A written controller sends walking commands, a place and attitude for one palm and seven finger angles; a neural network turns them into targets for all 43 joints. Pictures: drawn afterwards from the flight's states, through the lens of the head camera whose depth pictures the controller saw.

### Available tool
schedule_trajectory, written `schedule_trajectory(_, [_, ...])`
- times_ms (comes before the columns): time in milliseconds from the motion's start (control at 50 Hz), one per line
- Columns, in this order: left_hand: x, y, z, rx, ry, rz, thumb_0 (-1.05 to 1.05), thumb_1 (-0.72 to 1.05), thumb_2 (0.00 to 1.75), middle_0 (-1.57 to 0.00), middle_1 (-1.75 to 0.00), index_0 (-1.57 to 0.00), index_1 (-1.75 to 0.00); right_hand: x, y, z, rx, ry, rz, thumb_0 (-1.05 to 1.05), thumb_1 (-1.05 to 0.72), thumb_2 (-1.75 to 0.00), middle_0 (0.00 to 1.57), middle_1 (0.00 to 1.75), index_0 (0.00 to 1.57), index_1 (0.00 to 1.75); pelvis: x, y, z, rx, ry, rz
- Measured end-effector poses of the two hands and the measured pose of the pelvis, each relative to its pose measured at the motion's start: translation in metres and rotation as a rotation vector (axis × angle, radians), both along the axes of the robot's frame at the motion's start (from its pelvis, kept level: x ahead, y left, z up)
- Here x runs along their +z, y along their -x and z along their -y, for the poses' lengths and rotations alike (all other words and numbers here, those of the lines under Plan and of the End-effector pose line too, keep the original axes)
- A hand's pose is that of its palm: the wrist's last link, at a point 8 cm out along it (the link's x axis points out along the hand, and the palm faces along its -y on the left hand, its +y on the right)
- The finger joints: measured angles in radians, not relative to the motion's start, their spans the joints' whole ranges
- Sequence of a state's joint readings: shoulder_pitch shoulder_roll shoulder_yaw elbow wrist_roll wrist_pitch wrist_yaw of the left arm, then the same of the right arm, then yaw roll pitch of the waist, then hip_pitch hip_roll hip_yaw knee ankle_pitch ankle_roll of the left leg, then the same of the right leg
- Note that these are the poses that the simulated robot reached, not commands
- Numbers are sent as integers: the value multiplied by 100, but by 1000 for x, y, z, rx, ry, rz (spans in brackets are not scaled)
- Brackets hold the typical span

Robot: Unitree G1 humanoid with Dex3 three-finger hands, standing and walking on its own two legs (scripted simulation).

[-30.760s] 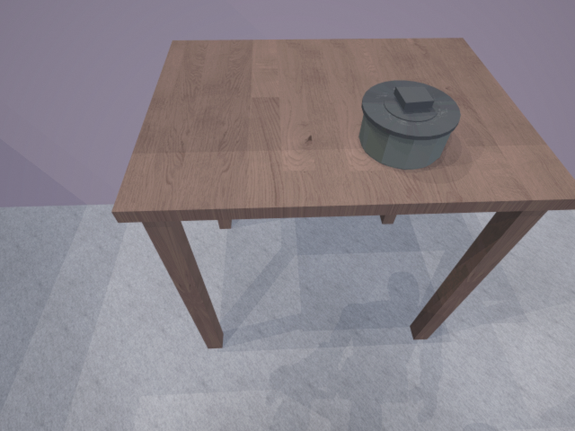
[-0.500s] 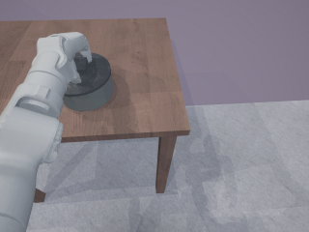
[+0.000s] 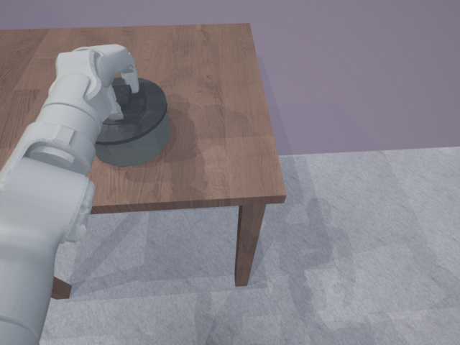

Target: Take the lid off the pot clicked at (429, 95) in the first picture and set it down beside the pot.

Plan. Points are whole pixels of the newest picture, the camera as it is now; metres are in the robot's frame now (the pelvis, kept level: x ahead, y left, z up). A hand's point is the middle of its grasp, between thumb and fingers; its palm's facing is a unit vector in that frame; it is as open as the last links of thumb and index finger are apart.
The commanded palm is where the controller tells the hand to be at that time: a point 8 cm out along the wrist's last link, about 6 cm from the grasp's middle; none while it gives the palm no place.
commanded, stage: close the fingers and squeeze the knob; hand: left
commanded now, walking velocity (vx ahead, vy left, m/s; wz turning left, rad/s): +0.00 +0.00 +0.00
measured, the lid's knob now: (115, 98) +0.53 +0.17 +0.13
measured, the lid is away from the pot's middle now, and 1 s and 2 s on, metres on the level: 0.00 0.00 0.02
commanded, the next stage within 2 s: lift the lid straight up in 0.58 s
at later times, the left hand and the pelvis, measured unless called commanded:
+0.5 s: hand (111, 96) +0.50 +0.17 +0.16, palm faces -0.40 -0.08 -0.91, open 9.1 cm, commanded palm +0.50 +0.17 +0.21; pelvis +0.00 +0.00 +0.00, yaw +0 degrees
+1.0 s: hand (112, 97) +0.50 +0.16 +0.16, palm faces -0.41 -0.06 -0.91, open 9.0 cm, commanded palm +0.50 +0.16 +0.23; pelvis +0.00 +0.00 +0.00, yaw +0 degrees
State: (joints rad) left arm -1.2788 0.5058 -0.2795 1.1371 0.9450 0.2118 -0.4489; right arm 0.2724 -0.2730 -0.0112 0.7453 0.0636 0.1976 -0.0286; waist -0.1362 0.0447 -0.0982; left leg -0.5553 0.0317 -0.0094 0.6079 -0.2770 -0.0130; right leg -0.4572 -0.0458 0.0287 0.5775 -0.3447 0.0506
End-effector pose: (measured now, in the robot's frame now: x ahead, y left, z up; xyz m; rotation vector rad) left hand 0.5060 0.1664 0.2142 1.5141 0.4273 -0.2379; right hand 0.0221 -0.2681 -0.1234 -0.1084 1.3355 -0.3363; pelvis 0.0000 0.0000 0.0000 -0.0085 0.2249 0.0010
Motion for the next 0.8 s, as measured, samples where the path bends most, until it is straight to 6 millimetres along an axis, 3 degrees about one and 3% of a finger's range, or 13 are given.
schedule_trajectory(800, [0,2,-1,1,19,12,0,11,89,-43,-96,-48,-97,1,7,-3,-14,4,1,0,-91,-90,20,29,20,30,0,3,-2,-3,1,4])
